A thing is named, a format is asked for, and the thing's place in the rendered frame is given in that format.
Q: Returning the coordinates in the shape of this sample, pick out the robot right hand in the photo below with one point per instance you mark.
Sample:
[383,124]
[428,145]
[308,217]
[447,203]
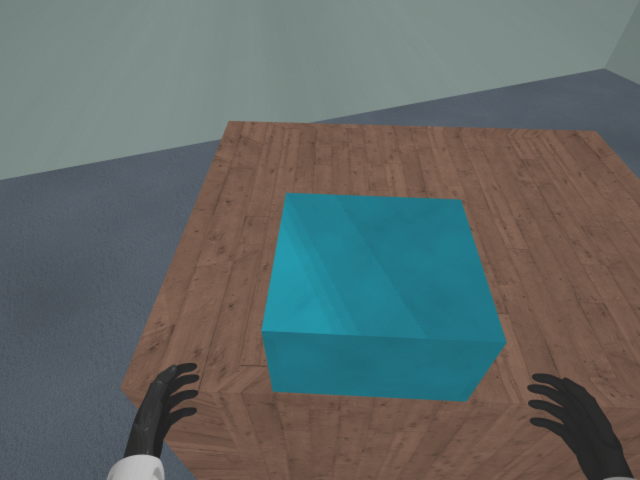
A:
[586,430]

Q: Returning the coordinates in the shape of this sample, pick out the robot left hand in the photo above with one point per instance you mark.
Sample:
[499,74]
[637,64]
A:
[153,420]

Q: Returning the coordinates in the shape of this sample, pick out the carton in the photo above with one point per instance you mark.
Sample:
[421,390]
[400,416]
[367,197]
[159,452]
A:
[379,297]

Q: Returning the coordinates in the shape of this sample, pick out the left robot forearm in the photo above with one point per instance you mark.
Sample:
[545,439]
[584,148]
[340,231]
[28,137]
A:
[137,467]

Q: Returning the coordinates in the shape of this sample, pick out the pedestal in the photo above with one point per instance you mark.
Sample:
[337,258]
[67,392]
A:
[555,217]

